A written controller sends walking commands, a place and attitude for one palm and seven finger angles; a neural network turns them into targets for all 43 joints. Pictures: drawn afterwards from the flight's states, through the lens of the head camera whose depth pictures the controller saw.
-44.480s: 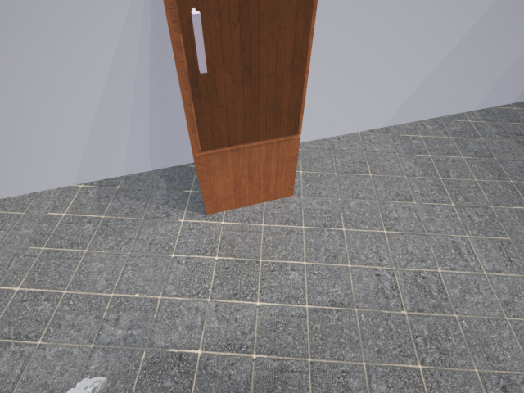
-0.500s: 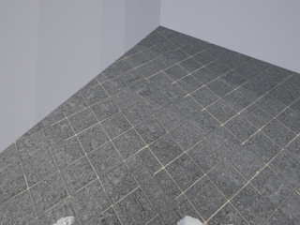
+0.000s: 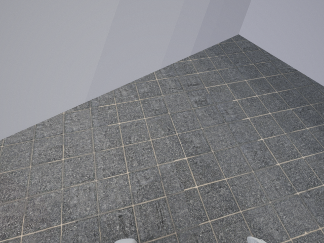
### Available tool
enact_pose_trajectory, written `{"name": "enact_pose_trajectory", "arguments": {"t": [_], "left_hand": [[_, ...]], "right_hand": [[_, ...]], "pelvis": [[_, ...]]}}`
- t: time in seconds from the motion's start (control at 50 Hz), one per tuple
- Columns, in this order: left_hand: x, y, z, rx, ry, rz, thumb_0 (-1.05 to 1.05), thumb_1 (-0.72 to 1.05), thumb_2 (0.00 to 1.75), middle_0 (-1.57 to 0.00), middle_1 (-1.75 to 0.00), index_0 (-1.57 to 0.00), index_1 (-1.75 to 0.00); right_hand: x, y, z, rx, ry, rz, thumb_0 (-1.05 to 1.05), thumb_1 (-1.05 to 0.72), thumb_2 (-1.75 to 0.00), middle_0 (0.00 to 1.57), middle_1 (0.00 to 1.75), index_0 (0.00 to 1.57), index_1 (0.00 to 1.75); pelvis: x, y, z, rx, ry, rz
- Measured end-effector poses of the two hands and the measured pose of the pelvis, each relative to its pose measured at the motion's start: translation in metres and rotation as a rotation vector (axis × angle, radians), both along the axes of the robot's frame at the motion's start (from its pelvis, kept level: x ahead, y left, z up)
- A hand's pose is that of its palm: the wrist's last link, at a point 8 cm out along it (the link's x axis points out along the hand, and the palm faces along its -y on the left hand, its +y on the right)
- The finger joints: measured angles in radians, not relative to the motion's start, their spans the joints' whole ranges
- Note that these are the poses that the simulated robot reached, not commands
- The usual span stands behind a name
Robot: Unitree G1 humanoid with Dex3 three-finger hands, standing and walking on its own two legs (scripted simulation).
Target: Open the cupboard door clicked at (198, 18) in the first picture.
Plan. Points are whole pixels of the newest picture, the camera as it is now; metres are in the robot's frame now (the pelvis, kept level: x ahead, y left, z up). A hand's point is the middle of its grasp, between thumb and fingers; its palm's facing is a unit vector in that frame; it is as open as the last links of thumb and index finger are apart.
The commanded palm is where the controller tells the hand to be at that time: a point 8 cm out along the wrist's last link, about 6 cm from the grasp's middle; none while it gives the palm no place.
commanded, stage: turn to face it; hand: left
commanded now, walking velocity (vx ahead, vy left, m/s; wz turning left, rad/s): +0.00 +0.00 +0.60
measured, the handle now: out of the picture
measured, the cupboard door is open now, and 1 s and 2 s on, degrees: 41 41 41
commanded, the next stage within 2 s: none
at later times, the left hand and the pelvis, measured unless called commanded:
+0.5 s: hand out of the picture +0.08 +0.20 -0.14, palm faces +0.24 -0.93 -0.29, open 7.4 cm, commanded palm none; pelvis +0.01 -0.03 +0.00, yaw +15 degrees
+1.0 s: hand out of the picture -0.10 +0.18 -0.18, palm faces +0.59 -0.76 -0.26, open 7.4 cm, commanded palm none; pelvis +0.00 -0.02 -0.01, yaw +35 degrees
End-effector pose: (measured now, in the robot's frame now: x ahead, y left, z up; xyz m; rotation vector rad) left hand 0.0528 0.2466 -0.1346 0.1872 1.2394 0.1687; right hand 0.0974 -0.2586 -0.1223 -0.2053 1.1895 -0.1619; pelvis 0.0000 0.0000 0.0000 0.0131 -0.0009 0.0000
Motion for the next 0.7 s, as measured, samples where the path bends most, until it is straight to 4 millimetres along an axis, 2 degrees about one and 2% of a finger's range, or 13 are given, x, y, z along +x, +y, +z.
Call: {"name": "enact_pose_trajectory", "arguments": {"t": [0.04,0.1,0.2,0.28,0.38,0.48,0.52,0.6,0.7], "left_hand": [[-0.011,0.014,-0.009,-0.001,0.031,0.037,0.00,0.91,0.89,-0.21,-0.30,-0.20,-0.30],[-0.019,0.027,-0.008,0.007,0.057,0.070,0.00,0.91,0.89,-0.20,-0.30,-0.20,-0.30],[-0.013,0.036,0.008,0.011,0.011,0.102,0.01,0.91,0.89,-0.20,-0.30,-0.20,-0.30],[-0.005,0.035,0.017,0.024,-0.030,0.122,0.01,0.91,0.89,-0.20,-0.30,-0.20,-0.30],[0.006,0.021,0.025,0.041,-0.069,0.144,0.00,0.91,0.89,-0.20,-0.30,-0.20,-0.30],[0.011,-0.003,0.029,0.072,-0.123,0.176,0.00,0.91,0.89,-0.20,-0.30,-0.20,-0.30],[0.005,-0.015,0.033,0.083,-0.124,0.192,0.00,0.91,0.89,-0.20,-0.30,-0.20,-0.30],[-0.017,-0.035,0.040,0.076,-0.093,0.254,0.00,0.90,0.89,-0.20,-0.30,-0.20,-0.30],[-0.048,-0.053,0.039,0.053,-0.058,0.350,0.00,0.91,0.89,-0.20,-0.30,-0.20,-0.30]], "right_hand": [[0.014,0.010,0.002,-0.016,-0.039,0.036,0.00,-0.91,-0.90,0.20,0.30,0.20,0.30],[0.021,0.020,0.010,-0.030,-0.058,0.071,0.00,-0.90,-0.90,0.20,0.30,0.20,0.30],[0.017,0.030,0.015,-0.032,-0.025,0.103,0.00,-0.90,-0.90,0.20,0.30,0.21,0.30],[0.009,0.030,0.013,-0.017,0.018,0.121,0.00,-0.90,-0.90,0.21,0.30,0.21,0.30],[-0.002,0.019,0.002,0.005,0.081,0.137,0.00,-0.90,-0.90,0.21,0.30,0.21,0.30],[-0.003,-0.004,-0.019,0.034,0.137,0.157,0.00,-0.90,-0.90,0.21,0.30,0.21,0.30],[0.003,-0.012,-0.024,0.040,0.151,0.169,0.00,-0.90,-0.90,0.21,0.30,0.21,0.30],[0.023,-0.020,-0.019,0.043,0.159,0.224,0.00,-0.90,-0.90,0.20,0.30,0.20,0.30],[0.055,-0.017,-0.011,0.037,0.144,0.308,0.00,-0.91,-0.90,0.20,0.30,0.20,0.30]], "pelvis": [[-0.001,0.006,-0.005,0.001,-0.001,0.023],[-0.002,0.011,-0.001,-0.012,0.000,0.043],[-0.002,0.015,0.010,-0.025,0.012,0.088],[0.000,0.011,0.014,-0.027,0.022,0.126],[0.003,-0.004,0.013,-0.024,0.029,0.184],[0.007,-0.029,0.004,-0.002,0.037,0.248],[0.006,-0.036,0.005,-0.001,0.027,0.271],[0.009,-0.045,0.014,0.024,0.014,0.334],[0.013,-0.052,0.019,0.043,0.010,0.410]]}}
